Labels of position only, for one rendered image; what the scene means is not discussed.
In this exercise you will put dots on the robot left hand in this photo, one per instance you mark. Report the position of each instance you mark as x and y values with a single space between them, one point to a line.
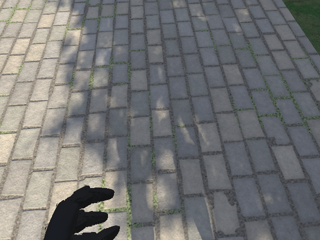
68 219

